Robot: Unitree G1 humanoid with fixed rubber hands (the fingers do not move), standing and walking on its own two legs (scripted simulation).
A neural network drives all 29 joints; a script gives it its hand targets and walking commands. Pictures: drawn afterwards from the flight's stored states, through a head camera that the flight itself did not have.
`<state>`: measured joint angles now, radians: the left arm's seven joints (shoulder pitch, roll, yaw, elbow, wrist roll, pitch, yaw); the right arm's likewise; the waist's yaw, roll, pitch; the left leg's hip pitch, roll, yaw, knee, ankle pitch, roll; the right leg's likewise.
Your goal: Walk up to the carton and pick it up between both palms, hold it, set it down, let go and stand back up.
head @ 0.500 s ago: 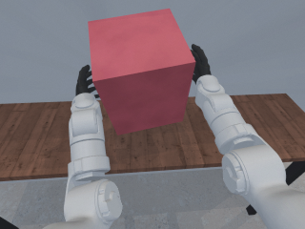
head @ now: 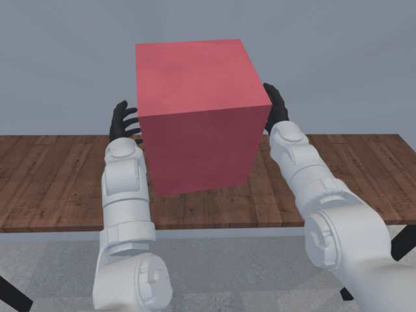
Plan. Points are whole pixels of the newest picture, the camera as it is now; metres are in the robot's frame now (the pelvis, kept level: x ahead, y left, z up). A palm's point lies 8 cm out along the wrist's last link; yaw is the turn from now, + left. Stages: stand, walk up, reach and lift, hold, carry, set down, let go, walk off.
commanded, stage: set down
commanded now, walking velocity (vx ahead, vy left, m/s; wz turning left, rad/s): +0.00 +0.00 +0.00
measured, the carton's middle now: (196, 121) +0.46 +0.06 +0.16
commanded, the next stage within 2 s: none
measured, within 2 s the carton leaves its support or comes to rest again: rests again in 1.92 s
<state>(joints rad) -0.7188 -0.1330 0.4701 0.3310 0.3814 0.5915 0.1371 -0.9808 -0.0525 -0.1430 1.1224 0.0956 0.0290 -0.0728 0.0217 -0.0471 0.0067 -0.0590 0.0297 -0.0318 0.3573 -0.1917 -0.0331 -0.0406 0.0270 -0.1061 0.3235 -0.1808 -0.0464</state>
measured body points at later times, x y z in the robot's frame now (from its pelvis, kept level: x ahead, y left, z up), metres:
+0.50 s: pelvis +0.03 -0.01 +0.00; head +0.05 +0.01 +0.45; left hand +0.43 +0.20 +0.14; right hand +0.49 -0.10 +0.14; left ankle +0.01 +0.14 -0.75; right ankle +0.01 -0.08 -0.75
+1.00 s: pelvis +0.03 -0.01 +0.00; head +0.10 +0.00 +0.44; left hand +0.43 +0.19 +0.08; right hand +0.51 -0.09 +0.11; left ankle +0.01 +0.14 -0.74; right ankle +0.01 -0.08 -0.75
